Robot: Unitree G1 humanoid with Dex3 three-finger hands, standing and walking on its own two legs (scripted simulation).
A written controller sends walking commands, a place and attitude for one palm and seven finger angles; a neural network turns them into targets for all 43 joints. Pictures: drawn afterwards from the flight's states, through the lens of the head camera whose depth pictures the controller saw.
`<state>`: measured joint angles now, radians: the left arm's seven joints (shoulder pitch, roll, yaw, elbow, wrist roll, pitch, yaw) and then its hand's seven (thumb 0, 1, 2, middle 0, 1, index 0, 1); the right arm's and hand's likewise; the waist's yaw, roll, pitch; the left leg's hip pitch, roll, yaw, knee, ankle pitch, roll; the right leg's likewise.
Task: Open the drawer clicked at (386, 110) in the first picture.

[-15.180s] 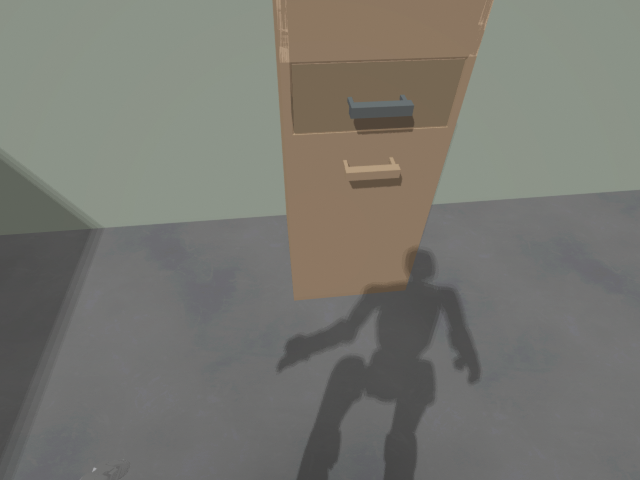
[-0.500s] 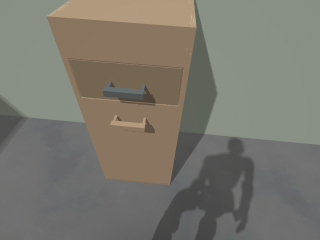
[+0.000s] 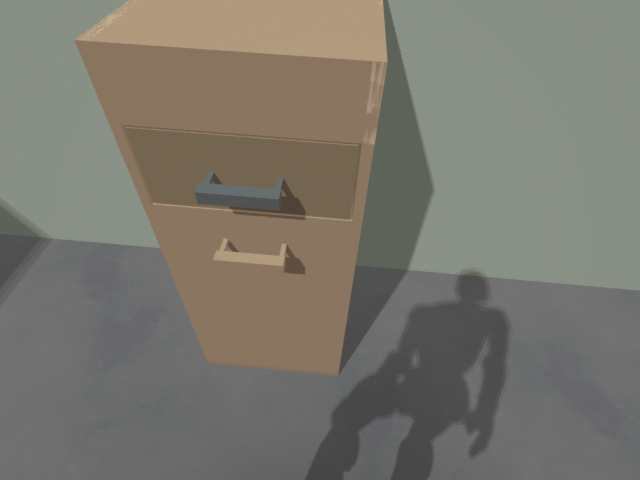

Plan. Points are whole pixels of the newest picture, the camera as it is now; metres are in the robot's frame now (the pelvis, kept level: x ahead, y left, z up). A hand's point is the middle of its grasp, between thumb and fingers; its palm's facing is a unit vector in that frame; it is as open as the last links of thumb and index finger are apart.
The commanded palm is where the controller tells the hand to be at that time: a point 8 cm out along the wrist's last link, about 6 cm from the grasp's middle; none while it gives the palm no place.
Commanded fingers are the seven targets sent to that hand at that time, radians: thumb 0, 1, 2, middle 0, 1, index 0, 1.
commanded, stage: come to a stop and stand still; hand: left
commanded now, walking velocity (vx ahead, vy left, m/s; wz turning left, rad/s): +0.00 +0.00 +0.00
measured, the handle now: (242, 188) +0.56 +0.17 +0.04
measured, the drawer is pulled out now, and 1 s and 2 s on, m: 0.00 0.00 0.00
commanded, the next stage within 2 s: look again from close up in 1.76 s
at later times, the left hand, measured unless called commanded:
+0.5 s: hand out of the picture +0.01 +0.16 -0.18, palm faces +0.00 -0.99 -0.17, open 7.4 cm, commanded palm none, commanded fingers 0.00 0.90 0.90 -0.20 -0.30 -0.20 -0.30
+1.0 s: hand out of the picture +0.06 +0.17 -0.17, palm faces -0.02 -0.98 -0.22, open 7.4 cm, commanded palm none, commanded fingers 0.00 0.90 0.90 -0.20 -0.30 -0.20 -0.30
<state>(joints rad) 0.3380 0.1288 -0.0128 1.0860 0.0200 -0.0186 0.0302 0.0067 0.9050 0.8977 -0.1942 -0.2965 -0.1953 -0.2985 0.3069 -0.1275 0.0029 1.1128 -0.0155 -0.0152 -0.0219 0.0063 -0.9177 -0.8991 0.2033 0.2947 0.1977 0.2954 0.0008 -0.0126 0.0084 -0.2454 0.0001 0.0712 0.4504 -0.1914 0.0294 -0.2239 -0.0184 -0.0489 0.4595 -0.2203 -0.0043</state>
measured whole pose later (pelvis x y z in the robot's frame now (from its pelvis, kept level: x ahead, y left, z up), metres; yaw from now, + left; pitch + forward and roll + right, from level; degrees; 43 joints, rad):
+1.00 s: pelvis +0.04 +0.00 +0.00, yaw -1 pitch -1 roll +1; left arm 0.27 0.16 -0.02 1.09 0.01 -0.02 0.03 0.01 0.91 0.90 -0.19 -0.30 -0.20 -0.30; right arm 0.29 -0.16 0.02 1.11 -0.02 -0.02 -0.02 0.00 -0.92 -0.90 0.20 0.29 0.20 0.30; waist 0.00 0.01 0.03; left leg -0.18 -0.01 0.09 0.45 -0.26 0.03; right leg -0.18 -0.03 -0.03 0.50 -0.30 0.00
